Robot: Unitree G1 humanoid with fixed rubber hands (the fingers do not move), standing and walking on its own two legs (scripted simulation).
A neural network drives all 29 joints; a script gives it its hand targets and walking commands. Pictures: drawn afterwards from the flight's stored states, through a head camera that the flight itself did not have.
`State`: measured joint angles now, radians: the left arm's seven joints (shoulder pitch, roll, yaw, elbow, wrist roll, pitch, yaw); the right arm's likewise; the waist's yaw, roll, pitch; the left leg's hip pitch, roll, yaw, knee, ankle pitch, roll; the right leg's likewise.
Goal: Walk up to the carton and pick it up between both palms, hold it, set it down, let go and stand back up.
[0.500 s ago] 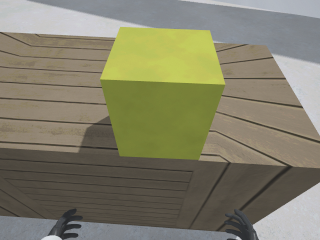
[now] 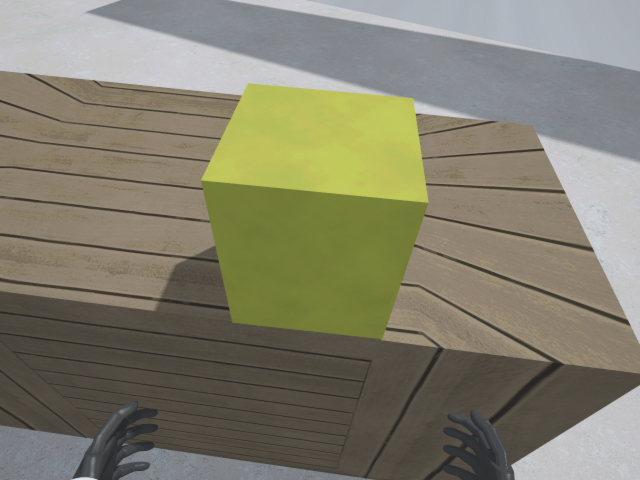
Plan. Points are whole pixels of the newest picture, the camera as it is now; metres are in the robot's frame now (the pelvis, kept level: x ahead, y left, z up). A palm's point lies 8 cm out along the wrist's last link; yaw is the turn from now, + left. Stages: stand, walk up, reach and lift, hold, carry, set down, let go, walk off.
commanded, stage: reach and lift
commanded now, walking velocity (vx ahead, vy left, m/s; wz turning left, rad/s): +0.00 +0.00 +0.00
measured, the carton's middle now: (317, 216) +0.43 +0.02 +0.12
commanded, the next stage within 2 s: none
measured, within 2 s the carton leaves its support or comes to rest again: neither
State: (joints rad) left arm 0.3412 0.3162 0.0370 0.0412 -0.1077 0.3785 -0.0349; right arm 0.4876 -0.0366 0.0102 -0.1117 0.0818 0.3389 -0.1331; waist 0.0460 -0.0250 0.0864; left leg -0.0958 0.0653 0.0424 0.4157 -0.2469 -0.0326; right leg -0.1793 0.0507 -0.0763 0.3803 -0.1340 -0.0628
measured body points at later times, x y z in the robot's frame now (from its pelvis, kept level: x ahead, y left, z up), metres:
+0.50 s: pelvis +0.03 +0.03 +0.01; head +0.03 +0.04 +0.46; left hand +0.21 +0.26 +0.01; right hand +0.20 -0.17 +0.02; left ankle -0.01 +0.15 -0.74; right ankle +0.05 -0.07 -0.74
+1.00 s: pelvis +0.03 +0.06 +0.01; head +0.03 +0.06 +0.46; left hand +0.26 +0.26 +0.10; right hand +0.24 -0.17 +0.10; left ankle -0.01 +0.15 -0.74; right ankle +0.05 -0.07 -0.74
